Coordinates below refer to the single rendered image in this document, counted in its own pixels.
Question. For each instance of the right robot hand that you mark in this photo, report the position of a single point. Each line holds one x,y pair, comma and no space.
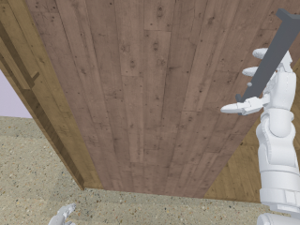
281,88

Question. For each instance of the left robot hand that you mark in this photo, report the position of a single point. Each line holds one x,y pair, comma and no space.
62,215

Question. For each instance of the handle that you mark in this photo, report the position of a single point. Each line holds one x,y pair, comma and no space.
281,43
14,61

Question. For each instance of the right robot upper arm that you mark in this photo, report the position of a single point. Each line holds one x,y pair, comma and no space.
274,219

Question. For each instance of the robot right forearm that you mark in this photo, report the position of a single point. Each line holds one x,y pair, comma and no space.
278,165

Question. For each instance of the wardrobe door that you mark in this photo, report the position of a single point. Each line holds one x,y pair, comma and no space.
145,81
21,29

